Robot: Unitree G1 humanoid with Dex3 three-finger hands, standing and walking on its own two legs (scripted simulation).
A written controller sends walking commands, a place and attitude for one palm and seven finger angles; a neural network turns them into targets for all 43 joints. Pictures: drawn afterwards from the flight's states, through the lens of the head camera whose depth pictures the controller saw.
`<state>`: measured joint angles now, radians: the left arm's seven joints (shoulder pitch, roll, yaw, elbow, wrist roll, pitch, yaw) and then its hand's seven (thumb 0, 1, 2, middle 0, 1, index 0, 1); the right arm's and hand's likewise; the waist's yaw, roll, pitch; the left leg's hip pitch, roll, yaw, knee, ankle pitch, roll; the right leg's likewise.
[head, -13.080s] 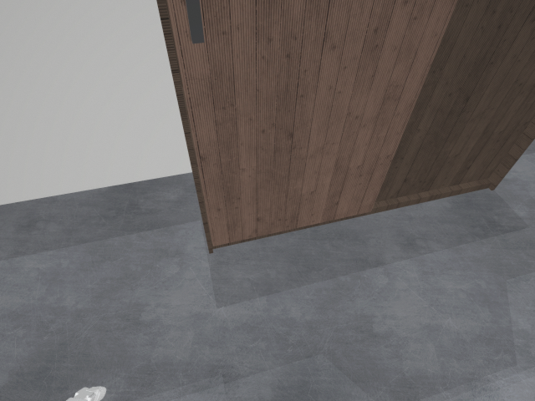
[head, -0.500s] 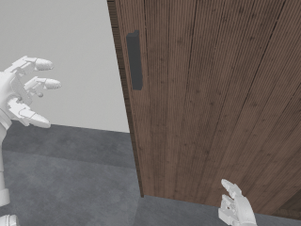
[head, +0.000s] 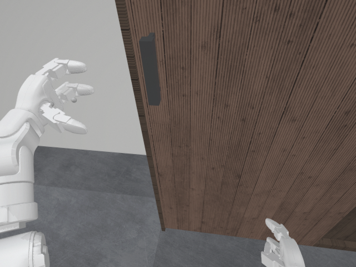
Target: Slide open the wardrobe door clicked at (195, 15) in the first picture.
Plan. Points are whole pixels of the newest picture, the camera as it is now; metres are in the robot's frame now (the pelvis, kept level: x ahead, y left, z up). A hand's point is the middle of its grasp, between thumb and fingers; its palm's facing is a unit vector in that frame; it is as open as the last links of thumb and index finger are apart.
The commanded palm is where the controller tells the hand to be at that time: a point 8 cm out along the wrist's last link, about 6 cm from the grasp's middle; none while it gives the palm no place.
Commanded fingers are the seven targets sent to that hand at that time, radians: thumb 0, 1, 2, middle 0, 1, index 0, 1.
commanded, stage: move the hooked fingers beside the handle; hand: left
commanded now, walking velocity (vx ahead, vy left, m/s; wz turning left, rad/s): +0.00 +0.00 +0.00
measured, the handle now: (153, 69) +0.48 +0.11 +0.24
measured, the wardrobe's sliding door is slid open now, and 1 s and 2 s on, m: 0.00 0.00 0.00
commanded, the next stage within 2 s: feel for the door with the fingertips in 1.90 s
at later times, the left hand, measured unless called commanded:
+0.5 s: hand (97, 91) +0.37 +0.20 +0.25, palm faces +0.00 -1.00 -0.04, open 14.0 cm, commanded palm +0.35 +0.26 +0.25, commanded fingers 0.00 -0.50 0.30 -0.30 -1.20 -0.30 -1.20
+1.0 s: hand (114, 84) +0.40 +0.18 +0.24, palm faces -0.01 -1.00 -0.01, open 14.0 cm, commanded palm +0.38 +0.23 +0.24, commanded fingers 0.00 -0.50 0.30 -0.30 -1.20 -0.30 -1.20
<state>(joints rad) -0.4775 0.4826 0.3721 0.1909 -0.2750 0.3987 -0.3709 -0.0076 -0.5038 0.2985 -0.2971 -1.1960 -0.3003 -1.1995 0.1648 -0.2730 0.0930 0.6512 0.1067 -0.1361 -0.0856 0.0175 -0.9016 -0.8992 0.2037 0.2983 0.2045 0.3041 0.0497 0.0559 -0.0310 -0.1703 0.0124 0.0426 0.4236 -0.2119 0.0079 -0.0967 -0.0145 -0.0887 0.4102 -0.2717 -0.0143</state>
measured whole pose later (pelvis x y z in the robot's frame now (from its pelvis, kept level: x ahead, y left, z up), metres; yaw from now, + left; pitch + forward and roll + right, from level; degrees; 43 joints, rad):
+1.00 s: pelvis +0.01 +0.00 +0.00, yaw -1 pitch -1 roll +0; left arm -0.67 0.38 0.28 0.40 -0.22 0.34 -0.21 -0.01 -0.50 0.30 -0.30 -1.20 -0.30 -1.20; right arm 0.20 -0.26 0.06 0.68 0.09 -0.07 -0.08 0.02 -0.90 -0.90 0.20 0.30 0.20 0.30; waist 0.01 0.04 -0.04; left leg -0.17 0.02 0.06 0.41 -0.21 0.01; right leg -0.11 -0.01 -0.07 0.40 -0.27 -0.02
